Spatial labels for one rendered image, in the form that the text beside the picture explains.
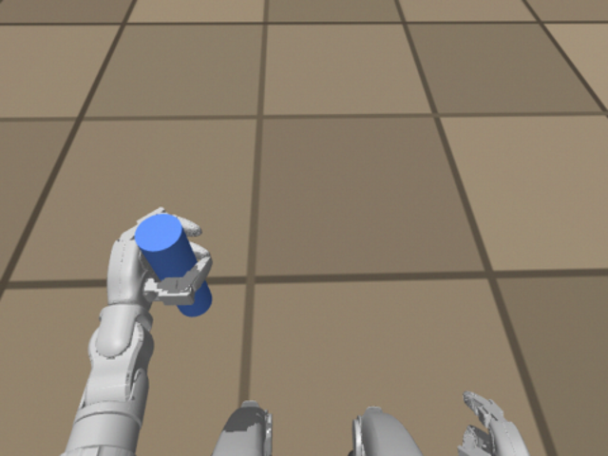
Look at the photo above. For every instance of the left robot arm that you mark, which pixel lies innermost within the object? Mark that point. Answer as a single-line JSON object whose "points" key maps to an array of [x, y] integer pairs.
{"points": [[110, 414]]}

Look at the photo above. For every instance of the left robot hand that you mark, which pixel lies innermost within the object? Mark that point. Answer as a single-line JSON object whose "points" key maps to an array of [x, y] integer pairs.
{"points": [[131, 279]]}

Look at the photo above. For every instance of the right robot hand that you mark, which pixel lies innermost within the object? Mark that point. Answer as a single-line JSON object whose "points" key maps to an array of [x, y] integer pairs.
{"points": [[504, 439]]}

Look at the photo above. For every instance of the can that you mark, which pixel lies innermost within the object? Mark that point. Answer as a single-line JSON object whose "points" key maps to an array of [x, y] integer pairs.
{"points": [[165, 245]]}

